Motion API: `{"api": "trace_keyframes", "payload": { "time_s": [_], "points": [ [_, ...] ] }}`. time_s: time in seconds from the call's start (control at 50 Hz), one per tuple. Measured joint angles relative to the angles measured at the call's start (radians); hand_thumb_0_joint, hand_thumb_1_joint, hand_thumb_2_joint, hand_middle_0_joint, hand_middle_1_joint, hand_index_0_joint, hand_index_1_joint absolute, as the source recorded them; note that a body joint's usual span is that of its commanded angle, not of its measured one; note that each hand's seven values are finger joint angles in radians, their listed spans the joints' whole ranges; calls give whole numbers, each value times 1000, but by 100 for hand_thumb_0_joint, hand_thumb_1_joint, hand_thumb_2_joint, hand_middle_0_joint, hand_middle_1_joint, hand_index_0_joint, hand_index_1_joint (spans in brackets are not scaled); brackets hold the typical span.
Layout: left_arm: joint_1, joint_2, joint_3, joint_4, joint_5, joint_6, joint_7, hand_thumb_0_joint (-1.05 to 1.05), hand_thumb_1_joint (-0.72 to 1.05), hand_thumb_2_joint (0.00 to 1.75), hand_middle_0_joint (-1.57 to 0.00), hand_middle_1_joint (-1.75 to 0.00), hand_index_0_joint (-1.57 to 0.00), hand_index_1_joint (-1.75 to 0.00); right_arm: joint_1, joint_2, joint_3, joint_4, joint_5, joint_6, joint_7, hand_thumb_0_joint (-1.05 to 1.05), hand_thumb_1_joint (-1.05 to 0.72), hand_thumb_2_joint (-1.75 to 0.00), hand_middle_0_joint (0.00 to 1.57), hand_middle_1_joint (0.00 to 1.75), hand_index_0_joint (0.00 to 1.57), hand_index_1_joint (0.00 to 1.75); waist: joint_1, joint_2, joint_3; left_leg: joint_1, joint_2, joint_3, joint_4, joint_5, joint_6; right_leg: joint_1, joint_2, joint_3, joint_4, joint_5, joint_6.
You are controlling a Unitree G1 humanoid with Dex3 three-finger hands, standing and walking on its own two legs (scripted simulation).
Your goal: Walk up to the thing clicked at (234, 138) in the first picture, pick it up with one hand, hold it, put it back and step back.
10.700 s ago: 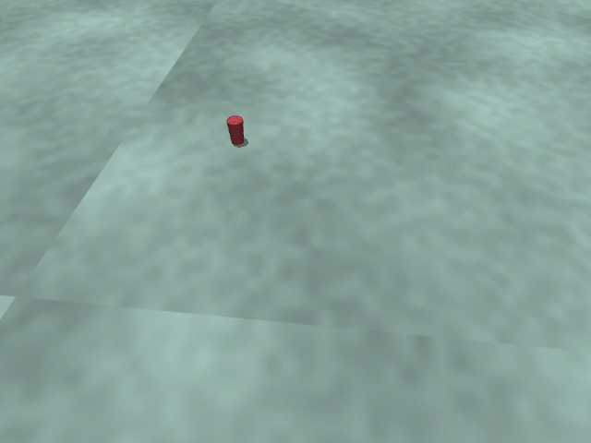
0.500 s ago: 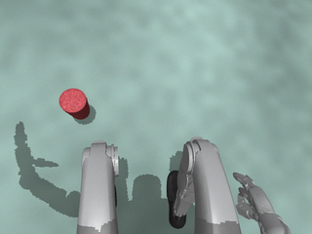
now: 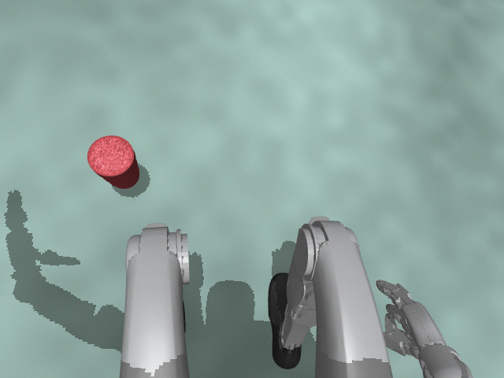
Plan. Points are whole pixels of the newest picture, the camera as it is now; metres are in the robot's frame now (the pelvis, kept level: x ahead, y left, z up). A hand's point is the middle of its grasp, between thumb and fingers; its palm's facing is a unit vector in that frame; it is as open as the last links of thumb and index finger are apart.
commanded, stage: go down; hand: left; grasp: from the side
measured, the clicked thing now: (118, 166) +0.48 +0.26 -0.31
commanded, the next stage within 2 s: approach in 0.08 s
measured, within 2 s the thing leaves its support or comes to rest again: neither
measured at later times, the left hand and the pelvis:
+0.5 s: hand out of the picture +0.37 +0.43 -0.07, palm faces +0.33 -0.94 +0.00, open 17.6 cm; pelvis +0.00 +0.00 -0.04, yaw -2 degrees
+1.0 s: hand (85, 190) +0.41 +0.30 -0.25, palm faces +0.23 -0.97 +0.04, open 17.6 cm; pelvis -0.01 +0.01 -0.09, yaw -7 degrees
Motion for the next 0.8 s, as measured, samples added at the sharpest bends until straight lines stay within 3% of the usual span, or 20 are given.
{"api": "trace_keyframes", "payload": {
  "time_s": [0.28, 0.4, 0.48, 0.68, 0.8],
  "points": [
    [-12, 38, 29, 41, -15, -26, -20, -1, -54, 7, -6, -7, -5, -8, -12, -6, 20, -3, -9, 8, 6, 1, -92, -91, 21, 30, 21, 30, -9, -7, 24, -22, -3, -8, 35, 2, 0, -17, 2, -4, 30, 4, 2],
    [-38, 57, 29, 125, -60, -109, -27, -1, -58, 3, -8, -7, -7, -8, -30, -15, 47, -5, -27, 0, 13, 1, -92, -91, 21, 30, 21, 30, -18, -26, 54, -42, 2, -20, 73, 2, 1, -36, 10, -10, 58, 12, 5],
    [-61, 59, 8, 190, -72, -171, -22, -1, -60, 2, -8, -7, -7, -8, -51, -19, 74, -8, -48, -1, 20, 1, -92, -91, 21, 30, 21, 30, -31, -48, 84, -61, 4, -35, 116, -3, 1, -52, 17, -18, 89, 16, 7],
    [-73, 23, -14, 257, -15, -327, 57, -1, -61, 2, -8, -8, -7, -9, -130, -15, 162, -35, -126, 43, 47, 0, -91, -90, 21, 30, 21, 30, -85, -119, 193, -90, -1, -90, 233, -16, -3, -58, 31, -54, 165, 22, 14],
    [-64, -9, -62, 282, -2, -418, 130, -2, -61, 4, -8, -10, -7, -11, -172, -14, 206, -45, -173, 79, 63, 0, -92, -91, 21, 30, 21, 30, -108, -143, 245, -98, -5, -121, 287, -16, -1, -51, 39, -74, 194, 32, 19]
  ]
}}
